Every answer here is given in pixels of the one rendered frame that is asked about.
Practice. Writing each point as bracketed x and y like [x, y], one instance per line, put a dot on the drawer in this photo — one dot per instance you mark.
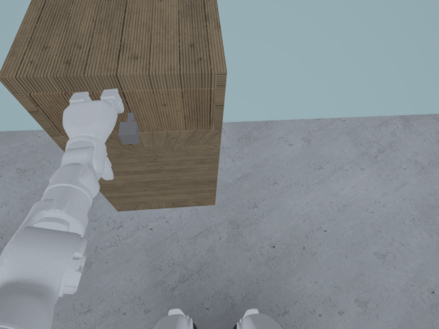
[156, 110]

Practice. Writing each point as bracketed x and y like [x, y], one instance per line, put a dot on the robot left upper arm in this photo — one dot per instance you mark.
[43, 265]

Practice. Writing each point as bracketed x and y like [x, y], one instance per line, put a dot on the robot left hand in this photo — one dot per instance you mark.
[84, 117]

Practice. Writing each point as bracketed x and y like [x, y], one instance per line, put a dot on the left robot shin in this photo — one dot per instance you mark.
[175, 311]

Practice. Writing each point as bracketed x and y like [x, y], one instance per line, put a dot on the cabinet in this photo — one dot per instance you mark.
[95, 45]

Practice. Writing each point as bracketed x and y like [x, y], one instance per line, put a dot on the robot right thigh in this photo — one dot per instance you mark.
[257, 321]

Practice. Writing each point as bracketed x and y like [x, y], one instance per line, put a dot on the left robot forearm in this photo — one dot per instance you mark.
[69, 195]

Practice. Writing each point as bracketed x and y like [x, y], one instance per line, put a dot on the handle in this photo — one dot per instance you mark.
[129, 131]

